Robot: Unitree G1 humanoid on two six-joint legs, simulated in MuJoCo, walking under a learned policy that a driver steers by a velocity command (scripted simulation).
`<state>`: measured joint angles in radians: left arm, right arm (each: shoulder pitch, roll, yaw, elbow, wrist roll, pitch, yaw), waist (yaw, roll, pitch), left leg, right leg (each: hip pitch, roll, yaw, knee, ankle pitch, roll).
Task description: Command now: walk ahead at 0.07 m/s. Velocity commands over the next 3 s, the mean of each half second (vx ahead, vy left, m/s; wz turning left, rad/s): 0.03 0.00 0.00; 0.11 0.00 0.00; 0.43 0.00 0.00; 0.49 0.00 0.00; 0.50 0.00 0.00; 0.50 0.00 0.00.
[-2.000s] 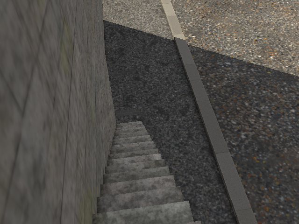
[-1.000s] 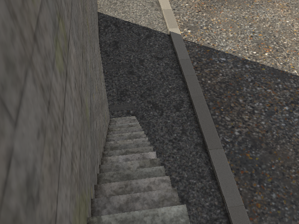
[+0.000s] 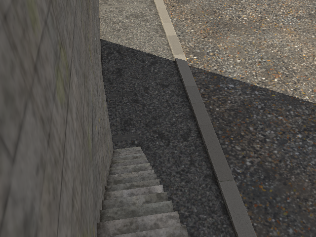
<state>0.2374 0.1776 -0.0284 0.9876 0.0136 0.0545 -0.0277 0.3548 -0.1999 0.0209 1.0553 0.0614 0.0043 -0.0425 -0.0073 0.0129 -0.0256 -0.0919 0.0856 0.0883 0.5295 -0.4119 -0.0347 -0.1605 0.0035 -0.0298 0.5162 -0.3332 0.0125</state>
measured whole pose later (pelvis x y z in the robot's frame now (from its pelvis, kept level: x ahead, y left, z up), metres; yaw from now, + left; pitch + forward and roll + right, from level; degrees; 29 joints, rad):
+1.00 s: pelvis +0.00 -0.01 -0.01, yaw +0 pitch -1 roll -1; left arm 0.30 0.17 0.00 1.02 0.03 0.04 -0.04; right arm 0.43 -0.22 -0.04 1.02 0.05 -0.01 -0.03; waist 0.02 0.03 -0.03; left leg -0.16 0.09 0.07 0.67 -0.49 -0.01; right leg -0.23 0.00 -0.04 0.69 -0.43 -0.01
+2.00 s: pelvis +0.37 +0.02 -0.45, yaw +2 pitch -2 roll +1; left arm 0.36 0.19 0.00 0.98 0.02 -0.07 -0.05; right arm 0.32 -0.16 -0.04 0.97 0.04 -0.05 -0.07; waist -0.03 -0.02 0.01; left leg -0.86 -0.15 -0.10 2.01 -0.66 0.08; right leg -0.40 0.00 -0.01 0.77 -0.36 -0.03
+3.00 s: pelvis +0.80 +0.10 -0.86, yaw +1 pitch +2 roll +4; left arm 0.25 0.25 0.01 0.90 -0.01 -0.04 -0.04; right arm 0.46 -0.26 -0.05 0.94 0.07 -0.05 -0.04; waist -0.06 -0.01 0.01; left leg -0.65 0.00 -0.02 2.00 -0.84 0.08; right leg -0.38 -0.06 0.03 0.57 -0.20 -0.01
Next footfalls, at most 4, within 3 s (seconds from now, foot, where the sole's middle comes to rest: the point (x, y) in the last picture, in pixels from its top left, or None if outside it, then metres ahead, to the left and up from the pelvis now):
1.56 left None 0.21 0.09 -0.98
1.88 right None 0.45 -0.08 -1.20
2.38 left None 0.62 0.28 -1.41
2.92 right None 0.88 -0.01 -1.63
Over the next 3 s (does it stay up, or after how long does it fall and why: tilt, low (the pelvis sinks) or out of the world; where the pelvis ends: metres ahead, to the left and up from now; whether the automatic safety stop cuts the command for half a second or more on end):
stays up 0.80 0.10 -0.86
